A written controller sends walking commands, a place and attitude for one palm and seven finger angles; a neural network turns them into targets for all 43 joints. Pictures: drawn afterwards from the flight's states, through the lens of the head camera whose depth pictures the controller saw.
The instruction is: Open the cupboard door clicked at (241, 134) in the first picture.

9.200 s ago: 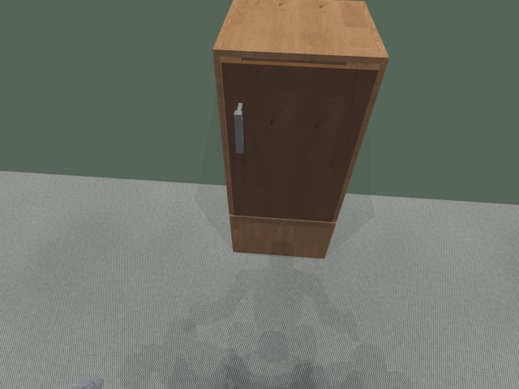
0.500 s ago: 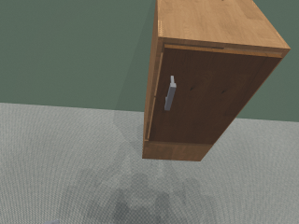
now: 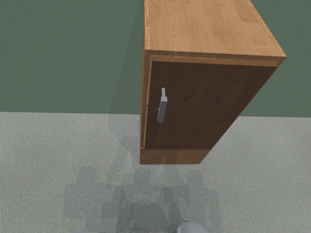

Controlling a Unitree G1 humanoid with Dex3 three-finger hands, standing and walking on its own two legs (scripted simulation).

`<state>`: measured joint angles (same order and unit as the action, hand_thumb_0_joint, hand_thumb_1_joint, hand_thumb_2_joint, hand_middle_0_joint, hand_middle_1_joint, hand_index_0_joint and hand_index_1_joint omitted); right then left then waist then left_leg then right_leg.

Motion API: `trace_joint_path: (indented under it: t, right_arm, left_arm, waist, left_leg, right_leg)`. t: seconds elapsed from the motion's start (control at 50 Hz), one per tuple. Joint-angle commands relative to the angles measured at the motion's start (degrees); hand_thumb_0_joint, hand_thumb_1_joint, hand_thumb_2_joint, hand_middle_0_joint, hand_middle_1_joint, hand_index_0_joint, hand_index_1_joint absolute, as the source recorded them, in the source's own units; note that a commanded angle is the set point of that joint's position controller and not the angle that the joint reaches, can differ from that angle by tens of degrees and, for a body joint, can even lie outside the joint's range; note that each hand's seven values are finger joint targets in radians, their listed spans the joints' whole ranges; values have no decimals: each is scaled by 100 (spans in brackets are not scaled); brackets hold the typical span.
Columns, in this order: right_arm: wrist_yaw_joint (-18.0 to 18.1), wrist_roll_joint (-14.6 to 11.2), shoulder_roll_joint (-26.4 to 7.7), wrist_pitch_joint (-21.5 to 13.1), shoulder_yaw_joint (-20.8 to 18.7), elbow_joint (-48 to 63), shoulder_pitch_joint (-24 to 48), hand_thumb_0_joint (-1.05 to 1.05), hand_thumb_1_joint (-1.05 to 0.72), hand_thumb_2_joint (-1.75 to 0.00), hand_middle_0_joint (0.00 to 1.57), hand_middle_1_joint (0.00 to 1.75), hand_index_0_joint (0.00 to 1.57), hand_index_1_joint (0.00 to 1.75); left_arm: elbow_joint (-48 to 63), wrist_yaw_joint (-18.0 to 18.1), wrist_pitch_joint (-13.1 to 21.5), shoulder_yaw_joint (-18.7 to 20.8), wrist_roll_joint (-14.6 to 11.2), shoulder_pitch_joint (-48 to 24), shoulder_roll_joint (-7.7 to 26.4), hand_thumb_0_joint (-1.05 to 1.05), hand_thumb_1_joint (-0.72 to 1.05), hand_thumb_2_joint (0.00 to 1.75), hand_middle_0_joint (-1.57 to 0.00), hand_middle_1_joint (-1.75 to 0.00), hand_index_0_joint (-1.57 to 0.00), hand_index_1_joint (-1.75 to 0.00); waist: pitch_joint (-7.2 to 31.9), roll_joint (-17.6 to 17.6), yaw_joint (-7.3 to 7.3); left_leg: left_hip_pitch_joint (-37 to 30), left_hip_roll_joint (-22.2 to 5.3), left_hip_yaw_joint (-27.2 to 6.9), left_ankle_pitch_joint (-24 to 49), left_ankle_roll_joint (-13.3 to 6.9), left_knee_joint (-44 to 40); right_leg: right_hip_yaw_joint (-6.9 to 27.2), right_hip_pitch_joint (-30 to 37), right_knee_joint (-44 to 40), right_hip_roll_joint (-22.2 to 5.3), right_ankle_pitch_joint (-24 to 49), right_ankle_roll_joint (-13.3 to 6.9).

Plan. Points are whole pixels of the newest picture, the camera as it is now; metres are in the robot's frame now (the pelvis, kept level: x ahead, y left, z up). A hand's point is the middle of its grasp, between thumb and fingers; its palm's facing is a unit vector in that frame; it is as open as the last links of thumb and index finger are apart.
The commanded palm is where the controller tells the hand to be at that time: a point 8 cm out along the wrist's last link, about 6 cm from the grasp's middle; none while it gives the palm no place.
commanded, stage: shuffle to correct the standing spot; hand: left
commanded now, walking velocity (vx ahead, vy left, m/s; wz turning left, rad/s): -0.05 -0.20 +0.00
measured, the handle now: (161, 106) +0.50 -0.01 -0.05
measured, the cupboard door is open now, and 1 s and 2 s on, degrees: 0 0 0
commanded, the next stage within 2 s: come to a stop and stand still in 0.60 s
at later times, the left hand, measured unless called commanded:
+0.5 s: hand out of the picture +0.06 +0.09 -0.19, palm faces +0.02 -0.99 -0.14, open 7.4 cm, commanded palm none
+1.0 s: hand out of the picture +0.00 -0.01 -0.20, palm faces +0.06 -0.99 -0.14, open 7.3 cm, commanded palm none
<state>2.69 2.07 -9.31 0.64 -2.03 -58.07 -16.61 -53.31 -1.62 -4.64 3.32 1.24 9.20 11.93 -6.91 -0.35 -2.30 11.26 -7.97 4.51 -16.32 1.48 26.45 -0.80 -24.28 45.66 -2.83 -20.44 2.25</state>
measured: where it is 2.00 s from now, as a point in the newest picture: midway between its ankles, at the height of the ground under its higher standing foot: outside the picture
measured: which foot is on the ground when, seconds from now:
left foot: down 0.00-0.08, up 0.10-0.28, down 0.30-0.64, up 0.66-0.88, down 0.90-1.00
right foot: up 0.00-0.08, down 0.10-0.30, up 0.32-0.62, down 0.64-1.00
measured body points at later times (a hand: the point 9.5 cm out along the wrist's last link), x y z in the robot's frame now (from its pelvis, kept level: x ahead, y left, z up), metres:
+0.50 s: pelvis +0.00 -0.09 -0.01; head +0.05 -0.06 +0.44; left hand +0.06 +0.14 -0.17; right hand +0.05 -0.34 -0.14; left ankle +0.01 +0.03 -0.75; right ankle -0.02 -0.26 -0.68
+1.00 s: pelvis -0.02 -0.17 -0.01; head +0.01 -0.15 +0.44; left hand +0.00 +0.05 -0.18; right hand +0.04 -0.41 -0.15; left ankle -0.02 -0.11 -0.75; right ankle -0.02 -0.30 -0.75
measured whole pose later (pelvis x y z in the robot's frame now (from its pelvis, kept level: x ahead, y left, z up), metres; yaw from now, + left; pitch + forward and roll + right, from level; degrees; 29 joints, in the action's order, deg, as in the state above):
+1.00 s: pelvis -0.02 -0.17 -0.01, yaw +1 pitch -1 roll -1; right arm 1.9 0.9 -8.2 1.7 -1.2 -59.8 -10.8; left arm -59.8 1.4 -2.1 1.5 1.1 13.3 9.7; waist -4.1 -2.4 1.2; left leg 13.7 1.1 4.1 -16.4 -4.2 30.7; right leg -3.5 -11.3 27.8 -0.3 -15.6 0.5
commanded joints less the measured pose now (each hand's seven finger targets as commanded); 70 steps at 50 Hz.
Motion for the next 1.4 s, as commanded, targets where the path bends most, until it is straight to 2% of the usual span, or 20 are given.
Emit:
trace_joint_path:
  t: [0.0,0.04,0.06,0.1,0.12,0.24,0.26,0.28,0.4,0.56,0.58,0.62,0.66,0.8,0.92,1.06,1.08,1.12,1.22,1.38]
  right_arm:
    - [59,-11,-1449,-16,-465,118,-177,0,-90,-90,20,30,20,30]
    - [26,-87,-1159,12,-464,116,-229,0,-90,-90,20,30,20,30]
    - [-1,-111,-597,40,-351,250,-252,0,-90,-90,20,30,20,30]
    - [79,-153,-426,130,-315,370,101,0,-90,-90,20,30,20,30]
    - [101,-150,-536,136,-308,267,-20,0,-90,-90,20,30,20,30]
    - [71,-106,-597,45,-236,-62,-673,0,-90,-90,20,30,20,30]
    - [88,-17,-1157,-24,-323,1,-735,0,-90,-90,20,30,20,30]
    - [76,14,-1634,-31,-399,121,-811,0,-90,-90,20,30,20,30]
    - [118,-11,-1271,-96,-327,387,330,0,-90,-90,20,30,20,30]
    - [26,-31,-1523,69,-542,227,191,0,-90,-90,20,30,20,30]
    - [16,-61,-1367,78,-545,242,172,0,-90,-90,20,30,20,30]
    - [-10,-97,-549,118,-363,529,443,0,-90,-90,20,30,20,30]
    - [84,-146,-541,191,-349,522,677,0,-90,-90,20,30,20,30]
    - [-130,-153,-290,92,-95,225,502,0,-90,-90,20,30,20,30]
    - [-108,-115,-691,-38,-20,92,629,0,-90,-90,20,30,20,30]
    - [-110,-126,-566,-42,19,-73,407,0,-90,-90,20,30,20,30]
    - [-167,-120,-1234,-230,8,438,247,0,-90,-90,20,30,20,30]
    - [-100,-80,-1171,-339,-113,726,274,0,-90,-90,20,30,20,30]
    - [-111,-83,-1033,-189,-58,849,205,0,-90,-90,20,30,20,30]
    - [-155,-114,-1291,-241,-45,736,365,0,-90,-90,20,30,20,30]
  left_arm:
    - [268,-18,207,93,-53,367,278,0,90,90,-20,-30,-20,-30]
    - [25,41,291,193,-6,1025,754,0,90,90,-20,-30,-20,-30]
    - [-10,132,293,289,65,1073,1223,0,90,90,-20,-30,-20,-30]
    - [93,220,236,230,104,927,1063,0,90,90,-20,-30,-20,-30]
    - [128,252,229,230,106,646,1001,0,90,90,-20,-30,-20,-30]
    - [287,255,81,60,-7,97,608,0,90,90,-20,-30,-20,-30]
    - [353,217,53,25,-45,370,229,0,90,90,-20,-30,-20,-30]
    - [459,220,46,6,13,335,294,0,90,90,-20,-30,-20,-30]
    - [257,85,55,146,-30,378,386,0,90,90,-20,-30,-20,-30]
    - [180,18,183,147,-54,699,293,0,90,90,-20,-30,-20,-30]
    - [101,38,227,183,-29,927,527,0,90,90,-20,-30,-20,-30]
    - [66,151,229,278,98,1070,1233,0,90,90,-20,-30,-20,-30]
    - [100,216,197,234,132,852,1117,0,90,90,-20,-30,-20,-30]
    - [-24,358,449,-5,36,574,702,0,90,90,-20,-30,-20,-30]
    - [-277,342,374,-87,-45,535,357,0,90,90,-20,-30,-20,-30]
    - [-620,349,448,-192,-28,759,266,0,90,90,-20,-30,-20,-30]
    - [-247,400,667,-259,88,914,1090,0,90,90,-20,-30,-20,-30]
    - [-65,445,635,-121,22,872,859,0,90,90,-20,-30,-20,-30]
    - [113,418,525,-190,33,912,674,0,90,90,-20,-30,-20,-30]
    - [158,391,557,-181,-3,850,943,0,90,90,-20,-30,-20,-30]
  waist:
    - [703,1369,110]
    - [1039,27,371]
    - [987,-1691,424]
    - [845,-1202,427]
    - [986,-1859,348]
    - [871,-378,-204]
    - [750,1297,-176]
    - [592,1611,-253]
    - [667,961,157]
    - [908,1165,170]
    - [943,752,234]
    - [724,-1650,465]
    - [925,-1903,435]
    - [762,-493,246]
    - [484,1032,390]
    - [509,26,307]
    - [336,375,163]
    - [1620,-44,180]
    - [383,118,173]
    - [569,58,267]
  left_leg:
    - [-135,-978,-629,3018,-591,-82]
    - [700,-292,-143,1098,-171,1014]
    - [1946,501,364,-1709,53,2253]
    - [1946,514,-234,-2210,-144,3854]
    - [1991,438,-289,-2152,-147,4032]
    - [-358,344,-42,483,-180,154]
    - [-613,-1162,-2035,995,-730,-730]
    - [-74,-2297,-3265,1415,-1376,-1155]
    - [-65,-1262,-1058,2854,-1137,-583]
    - [161,-907,-713,2173,-564,41]
    - [408,-566,-539,1700,-341,477]
    - [2039,574,166,-2034,31,2622]
    - [2166,570,-336,-2169,-118,3893]
    - [769,566,-221,-901,-62,1542]
    - [411,-124,-1237,845,-619,-772]
    - [41,144,-1027,433,-457,-919]
    - [-149,514,-1012,1727,-220,-637]
    - [-408,292,-1080,2001,-441,99]
    - [452,239,-1097,939,-559,-259]
    - [358,187,-1097,1262,-598,-485]
  right_leg:
    - [-407,960,-1429,214,456,-137]
    - [-43,2277,-2505,-253,2159,-271]
    - [1142,2750,-2453,-1443,3776,-899]
    - [880,1831,-2357,-1514,4006,-1509]
    - [870,1799,-2316,-1366,3795,-1556]
    - [152,231,-1019,-647,2157,-833]
    - [-205,-781,151,24,61,-320]
    - [103,-939,1548,280,-1405,-154]
    - [372,-565,1770,24,-396,54]
    - [-497,1244,-1843,314,528,-52]
    - [-358,1662,-2502,205,1167,-99]
    - [1145,2035,-2551,-1516,3942,-988]
    - [1047,1666,-2358,-1296,4157,-1417]
    - [1037,1244,-2439,-1208,2503,-1284]
    - [211,1458,-2132,-273,755,-252]
    - [374,1383,-2581,-467,895,-299]
    - [152,1524,-2179,-227,1465,-443]
    - [281,1594,-1908,-490,1610,-522]
    - [192,1012,-1942,-317,913,-493]
    - [195,1446,-2083,-313,1241,-426]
